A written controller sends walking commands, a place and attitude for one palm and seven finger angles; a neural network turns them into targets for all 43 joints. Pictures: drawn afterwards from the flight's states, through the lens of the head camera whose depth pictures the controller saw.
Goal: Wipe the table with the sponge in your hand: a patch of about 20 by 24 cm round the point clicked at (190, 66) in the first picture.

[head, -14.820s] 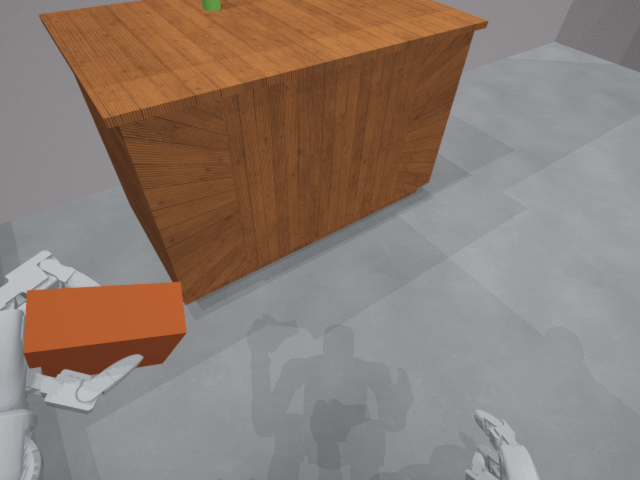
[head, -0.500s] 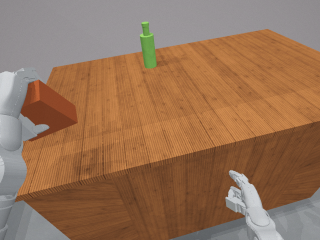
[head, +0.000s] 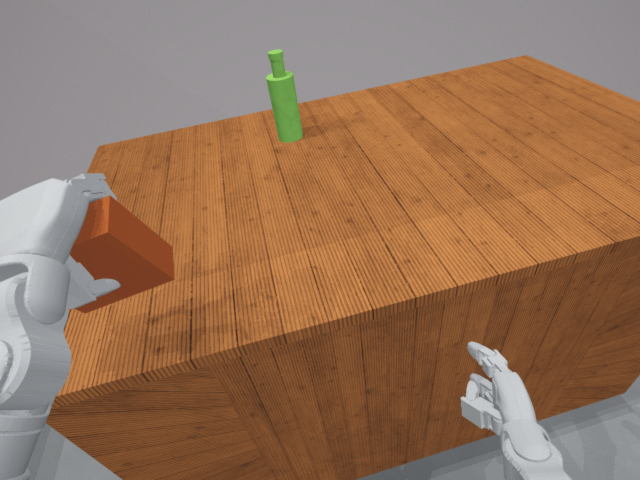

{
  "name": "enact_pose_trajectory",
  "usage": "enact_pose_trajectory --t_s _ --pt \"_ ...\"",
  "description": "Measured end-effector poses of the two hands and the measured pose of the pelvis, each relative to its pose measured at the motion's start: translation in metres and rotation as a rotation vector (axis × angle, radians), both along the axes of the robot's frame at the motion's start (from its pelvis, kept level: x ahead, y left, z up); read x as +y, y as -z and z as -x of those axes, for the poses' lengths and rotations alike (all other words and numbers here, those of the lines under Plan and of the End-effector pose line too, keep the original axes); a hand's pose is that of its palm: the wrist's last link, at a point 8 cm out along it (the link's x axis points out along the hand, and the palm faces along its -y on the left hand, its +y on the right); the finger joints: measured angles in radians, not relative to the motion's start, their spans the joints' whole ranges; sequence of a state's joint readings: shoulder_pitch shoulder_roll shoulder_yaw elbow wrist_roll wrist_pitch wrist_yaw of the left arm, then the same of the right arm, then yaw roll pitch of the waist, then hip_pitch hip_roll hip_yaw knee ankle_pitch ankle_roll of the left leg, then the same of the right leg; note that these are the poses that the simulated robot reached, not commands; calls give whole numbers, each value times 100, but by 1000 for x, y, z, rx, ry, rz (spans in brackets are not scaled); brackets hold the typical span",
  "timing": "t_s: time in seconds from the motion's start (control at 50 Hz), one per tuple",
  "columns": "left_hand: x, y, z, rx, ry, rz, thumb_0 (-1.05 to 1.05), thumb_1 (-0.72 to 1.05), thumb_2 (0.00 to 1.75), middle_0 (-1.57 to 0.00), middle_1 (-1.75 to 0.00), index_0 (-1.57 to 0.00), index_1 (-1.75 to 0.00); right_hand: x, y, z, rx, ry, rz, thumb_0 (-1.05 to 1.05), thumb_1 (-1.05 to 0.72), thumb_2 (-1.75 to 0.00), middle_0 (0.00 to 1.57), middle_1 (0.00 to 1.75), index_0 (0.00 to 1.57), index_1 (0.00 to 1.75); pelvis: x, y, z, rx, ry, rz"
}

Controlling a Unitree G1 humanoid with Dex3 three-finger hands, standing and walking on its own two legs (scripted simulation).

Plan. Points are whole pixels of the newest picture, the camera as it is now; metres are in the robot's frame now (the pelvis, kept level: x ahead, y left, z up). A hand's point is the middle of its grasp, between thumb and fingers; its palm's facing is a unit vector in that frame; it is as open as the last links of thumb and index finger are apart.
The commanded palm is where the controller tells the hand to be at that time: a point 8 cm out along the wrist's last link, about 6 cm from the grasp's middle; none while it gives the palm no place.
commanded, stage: move the sponge above the wiping area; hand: left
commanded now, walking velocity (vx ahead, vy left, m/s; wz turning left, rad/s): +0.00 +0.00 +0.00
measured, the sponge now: (108, 266) +0.26 +0.30 +0.19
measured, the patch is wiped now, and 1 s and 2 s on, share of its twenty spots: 0.00 0.00 0.05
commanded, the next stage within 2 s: none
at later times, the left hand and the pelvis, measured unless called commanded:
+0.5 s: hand (100, 291) +0.24 +0.30 +0.17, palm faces +0.16 -0.19 -0.97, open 9.3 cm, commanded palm +0.20 +0.29 +0.28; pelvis +0.01 +0.01 +0.00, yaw +0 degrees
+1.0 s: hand (124, 304) +0.25 +0.28 +0.14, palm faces +0.06 -0.15 -0.99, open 9.3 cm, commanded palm +0.21 +0.30 +0.26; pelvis +0.01 +0.01 +0.00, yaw +0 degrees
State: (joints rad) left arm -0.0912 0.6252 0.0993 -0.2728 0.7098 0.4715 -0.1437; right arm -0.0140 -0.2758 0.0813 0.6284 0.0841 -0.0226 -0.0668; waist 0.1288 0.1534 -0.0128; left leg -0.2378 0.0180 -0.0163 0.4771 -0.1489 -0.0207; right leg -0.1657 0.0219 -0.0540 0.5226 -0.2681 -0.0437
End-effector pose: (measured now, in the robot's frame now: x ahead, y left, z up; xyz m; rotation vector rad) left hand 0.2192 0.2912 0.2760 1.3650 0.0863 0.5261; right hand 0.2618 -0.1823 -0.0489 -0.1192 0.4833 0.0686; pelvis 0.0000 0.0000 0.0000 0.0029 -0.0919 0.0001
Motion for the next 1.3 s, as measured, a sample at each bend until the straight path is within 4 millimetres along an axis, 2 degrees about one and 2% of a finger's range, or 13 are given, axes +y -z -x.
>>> enact_pose_trajectory --t_s 0.12,0.2,0.34,0.44,0.56,0.64,0.74,0.8,0.88,1.0,1.08,1.2,1.3 --pt "-34 46 -5 155 169 -9 0 -43 104 -80 -139 -81 -138 -3 4 -3 10 -7 60 2 -91 -90 20 30 20 30 2 1 -7 0 11 -7" --pt "-30 21 -4 73 168 -107 0 -44 103 -81 -138 -82 -138 0 5 -9 25 -22 69 2 -91 -90 20 30 20 30 2 0 -11 -4 16 -6" --pt "19 -28 5 -85 -43 -94 0 -43 103 -81 -138 -81 -138 7 1 -15 37 -18 21 2 -91 -90 20 30 20 30 5 -2 -15 8 14 -1" --pt "28 16 8 43 -67 31 0 -43 103 -80 -139 -81 -139 9 0 -15 24 -5 15 2 -91 -90 20 30 20 30 9 -2 -14 18 -3 4" --pt "-14 68 6 186 132 41 0 -43 103 -81 -139 -81 -139 13 0 -14 9 -17 89 2 -91 -90 20 30 19 29 14 0 -13 8 -7 1" --pt "-22 42 7 98 198 -100 0 -43 103 -81 -138 -82 -138 17 -1 -12 15 -27 95 2 -91 -90 20 30 17 29 14 -1 -13 -2 4 1" --pt "10 -9 1 -75 51 -124 0 -44 103 -81 -138 -82 -138 23 0 -9 38 -32 46 2 -91 -90 20 30 18 29 13 -3 -10 -6 7 5" --pt "30 -15 0 -85 -44 -65 0 -43 103 -81 -139 -81 -139 24 -1 -5 40 -27 18 2 -91 -90 20 30 19 29 12 -3 -7 6 3 5" --pt "32 22 -2 45 -67 25 0 -43 103 -80 -140 -81 -139 22 0 -1 32 -17 5 2 -91 -90 20 30 20 30 13 -3 -5 19 -4 6" --pt "-5 81 -4 245 92 26 0 -43 103 -81 -139 -81 -139 17 3 1 25 -28 72 2 -91 -90 20 30 20 30 13 -1 -5 7 -5 3" --pt "-12 61 -5 175 140 -110 0 -43 103 -81 -139 -82 -139 16 4 -1 27 -42 96 2 -91 -90 20 30 20 30 11 -1 -7 -4 -2 3" --pt "21 8 -10 1 -21 -98 0 -44 103 -81 -139 -82 -139 17 5 -3 47 -35 49 2 -91 -90 20 30 20 30 7 -2 -7 -1 -2 5" --pt "29 23 -9 87 -84 -22 0 -43 103 -81 -140 -81 -139 14 4 -4 31 -14 11 2 -91 -90 20 30 20 30 7 -3 -8 18 -6 6"
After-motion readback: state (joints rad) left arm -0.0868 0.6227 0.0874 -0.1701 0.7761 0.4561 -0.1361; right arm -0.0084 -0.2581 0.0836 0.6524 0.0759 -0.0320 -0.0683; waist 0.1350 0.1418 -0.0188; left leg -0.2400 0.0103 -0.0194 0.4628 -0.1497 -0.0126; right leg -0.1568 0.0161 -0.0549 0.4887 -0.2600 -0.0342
